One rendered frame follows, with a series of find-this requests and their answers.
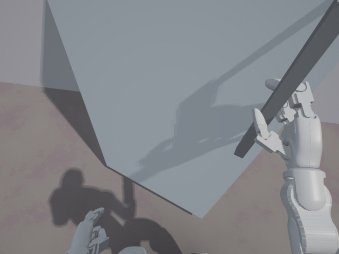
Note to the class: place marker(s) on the robot right hand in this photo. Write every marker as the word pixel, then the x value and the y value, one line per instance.
pixel 302 129

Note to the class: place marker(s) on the fridge door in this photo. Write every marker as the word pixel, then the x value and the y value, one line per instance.
pixel 169 85

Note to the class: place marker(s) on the right robot forearm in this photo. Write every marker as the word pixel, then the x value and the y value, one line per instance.
pixel 308 204

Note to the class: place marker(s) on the handle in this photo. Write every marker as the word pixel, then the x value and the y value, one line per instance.
pixel 321 38

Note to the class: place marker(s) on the robot left hand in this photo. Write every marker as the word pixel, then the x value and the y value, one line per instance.
pixel 85 235

